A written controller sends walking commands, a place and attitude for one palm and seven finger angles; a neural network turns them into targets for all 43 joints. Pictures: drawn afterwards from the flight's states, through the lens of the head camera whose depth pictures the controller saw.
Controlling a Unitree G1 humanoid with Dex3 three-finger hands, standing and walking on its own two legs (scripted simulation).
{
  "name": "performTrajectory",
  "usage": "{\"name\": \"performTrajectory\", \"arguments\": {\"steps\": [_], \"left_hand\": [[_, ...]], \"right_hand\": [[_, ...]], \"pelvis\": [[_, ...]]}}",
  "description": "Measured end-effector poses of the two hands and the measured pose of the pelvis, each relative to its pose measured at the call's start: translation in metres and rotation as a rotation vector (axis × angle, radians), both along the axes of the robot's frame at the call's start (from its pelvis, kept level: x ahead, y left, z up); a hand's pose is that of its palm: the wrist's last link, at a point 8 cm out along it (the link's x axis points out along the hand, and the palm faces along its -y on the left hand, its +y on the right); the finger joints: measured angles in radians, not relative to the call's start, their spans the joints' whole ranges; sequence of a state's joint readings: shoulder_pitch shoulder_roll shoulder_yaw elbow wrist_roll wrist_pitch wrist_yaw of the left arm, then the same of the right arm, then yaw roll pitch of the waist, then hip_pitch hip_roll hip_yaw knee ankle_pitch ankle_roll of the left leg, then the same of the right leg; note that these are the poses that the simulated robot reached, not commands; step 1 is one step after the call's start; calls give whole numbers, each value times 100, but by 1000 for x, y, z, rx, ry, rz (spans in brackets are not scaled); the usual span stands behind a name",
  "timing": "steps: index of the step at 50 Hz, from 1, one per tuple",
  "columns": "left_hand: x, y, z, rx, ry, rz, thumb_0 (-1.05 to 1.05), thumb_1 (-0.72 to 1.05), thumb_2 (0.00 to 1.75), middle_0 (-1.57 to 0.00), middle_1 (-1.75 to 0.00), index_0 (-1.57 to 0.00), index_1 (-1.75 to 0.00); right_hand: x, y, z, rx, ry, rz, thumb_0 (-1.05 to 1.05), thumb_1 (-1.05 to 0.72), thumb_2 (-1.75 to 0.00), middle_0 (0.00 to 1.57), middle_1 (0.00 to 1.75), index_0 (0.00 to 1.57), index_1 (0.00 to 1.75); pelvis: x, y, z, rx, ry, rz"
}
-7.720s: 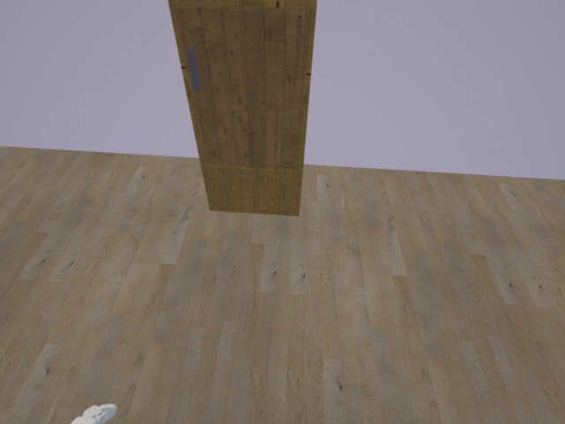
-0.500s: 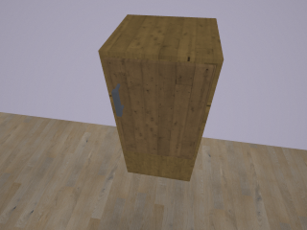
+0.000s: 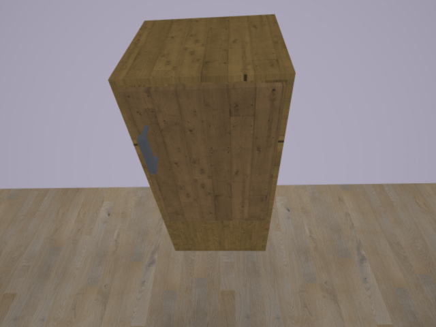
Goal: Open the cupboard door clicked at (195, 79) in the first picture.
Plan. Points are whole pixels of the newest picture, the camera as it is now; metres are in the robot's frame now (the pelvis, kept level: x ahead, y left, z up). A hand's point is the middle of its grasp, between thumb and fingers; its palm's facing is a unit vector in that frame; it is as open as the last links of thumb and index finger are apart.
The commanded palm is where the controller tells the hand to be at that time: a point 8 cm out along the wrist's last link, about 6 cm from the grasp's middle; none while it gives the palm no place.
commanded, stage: come to a stop and stand still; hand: left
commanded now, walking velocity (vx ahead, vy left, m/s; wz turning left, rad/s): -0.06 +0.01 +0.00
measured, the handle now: (149, 150) +0.56 +0.23 -0.02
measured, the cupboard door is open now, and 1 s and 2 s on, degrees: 0 0 0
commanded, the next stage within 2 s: look again from close up in 0.98 s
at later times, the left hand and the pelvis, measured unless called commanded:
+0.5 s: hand out of the picture +0.03 +0.16 -0.17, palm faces +0.06 -0.99 -0.16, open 7.3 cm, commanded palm none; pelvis +0.04 +0.01 +0.01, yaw +1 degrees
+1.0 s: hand out of the picture +0.04 +0.19 -0.17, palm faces +0.01 -0.98 -0.21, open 7.3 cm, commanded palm none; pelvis +0.04 +0.02 +0.01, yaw +0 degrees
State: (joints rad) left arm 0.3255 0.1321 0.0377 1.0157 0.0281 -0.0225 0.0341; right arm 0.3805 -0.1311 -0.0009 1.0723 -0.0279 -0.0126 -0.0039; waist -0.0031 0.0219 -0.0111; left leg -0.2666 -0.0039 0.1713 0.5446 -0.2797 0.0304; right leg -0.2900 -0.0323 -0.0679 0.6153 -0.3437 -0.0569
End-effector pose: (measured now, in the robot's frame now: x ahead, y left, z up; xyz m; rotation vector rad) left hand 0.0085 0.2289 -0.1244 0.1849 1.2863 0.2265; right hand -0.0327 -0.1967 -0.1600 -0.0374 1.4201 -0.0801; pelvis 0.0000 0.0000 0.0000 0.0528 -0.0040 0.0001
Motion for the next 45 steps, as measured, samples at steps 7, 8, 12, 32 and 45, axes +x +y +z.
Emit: {"name": "performTrajectory", "arguments": {"steps": [7, 8, 12, 32, 45], "left_hand": [[16, -7, -4, -35, 12, 1, 1, 95, 90, -20, -29, -20, -30], [17, -7, -8, -43, 19, 1, 1, 95, 90, -20, -29, -20, -30], [20, -8, -12, -68, 50, 9, 1, 95, 90, -20, -29, -20, -30], [8, -21, -11, -112, 123, 25, 0, 91, 90, -20, -29, -20, -30], [9, -2, -13, -83, 119, -25, 0, 91, 90, -20, -29, -20, -30]], "right_hand": [[25, -1, 10, -23, -6, -2, 1, -91, -90, 20, 30, 20, 30], [29, -1, 11, -32, -15, -2, 1, -91, -90, 20, 30, 20, 30], [41, -4, 17, -66, -18, 4, 1, -92, -90, 20, 30, 20, 30], [66, -7, 22, -93, -9, 23, 1, -93, -90, 20, 30, 20, 30], [58, 1, 17, -86, -38, 3, 1, -93, -90, 20, 30, 20, 30]], "pelvis": [[17, -2, 5, -44, -5, 20], [20, -2, 4, -50, -6, 18], [28, 0, 6, -40, -9, 7], [45, 6, 12, -40, -11, 14], [36, 18, 5, -66, -7, 7]]}}
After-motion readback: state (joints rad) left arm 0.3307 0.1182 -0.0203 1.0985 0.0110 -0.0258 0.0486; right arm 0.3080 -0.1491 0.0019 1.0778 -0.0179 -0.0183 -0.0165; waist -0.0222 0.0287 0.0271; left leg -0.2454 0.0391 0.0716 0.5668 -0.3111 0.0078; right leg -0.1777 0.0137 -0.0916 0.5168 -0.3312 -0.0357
